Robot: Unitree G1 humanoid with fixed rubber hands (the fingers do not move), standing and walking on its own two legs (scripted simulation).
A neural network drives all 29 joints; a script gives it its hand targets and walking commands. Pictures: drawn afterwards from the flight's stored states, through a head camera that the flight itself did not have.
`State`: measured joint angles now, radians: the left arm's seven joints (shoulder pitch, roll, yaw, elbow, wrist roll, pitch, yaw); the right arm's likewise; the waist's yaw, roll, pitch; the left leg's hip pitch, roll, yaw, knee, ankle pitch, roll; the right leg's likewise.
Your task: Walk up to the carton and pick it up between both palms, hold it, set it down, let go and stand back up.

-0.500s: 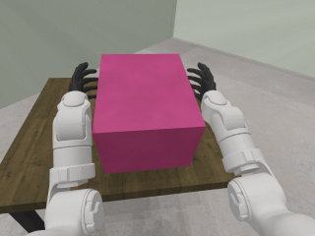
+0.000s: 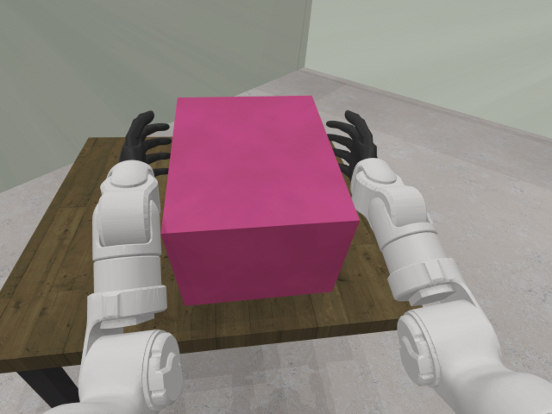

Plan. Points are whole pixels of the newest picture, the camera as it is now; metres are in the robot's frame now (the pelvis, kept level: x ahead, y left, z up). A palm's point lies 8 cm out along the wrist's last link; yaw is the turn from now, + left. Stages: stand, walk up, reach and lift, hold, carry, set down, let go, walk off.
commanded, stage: hold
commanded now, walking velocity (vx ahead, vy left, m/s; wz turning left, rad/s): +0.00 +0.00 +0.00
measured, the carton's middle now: (253, 192) +0.39 +0.01 +0.16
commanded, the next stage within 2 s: set down in 0.54 s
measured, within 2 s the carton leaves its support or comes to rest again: neither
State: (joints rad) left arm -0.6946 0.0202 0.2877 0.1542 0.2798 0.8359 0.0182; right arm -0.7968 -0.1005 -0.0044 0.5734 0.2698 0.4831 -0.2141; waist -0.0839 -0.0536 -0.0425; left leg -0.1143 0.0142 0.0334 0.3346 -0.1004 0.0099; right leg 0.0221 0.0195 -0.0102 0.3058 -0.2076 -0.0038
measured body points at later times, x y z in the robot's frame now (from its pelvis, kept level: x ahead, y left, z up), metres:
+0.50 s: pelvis +0.00 +0.00 +0.00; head -0.06 +0.03 +0.44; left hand +0.38 +0.16 +0.23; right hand +0.38 -0.15 +0.23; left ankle +0.06 +0.11 -0.75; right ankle -0.02 -0.11 -0.75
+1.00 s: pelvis +0.01 -0.01 +0.00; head -0.04 +0.01 +0.45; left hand +0.38 +0.19 +0.19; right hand +0.41 -0.12 +0.18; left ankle +0.06 +0.11 -0.75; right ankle -0.02 -0.11 -0.75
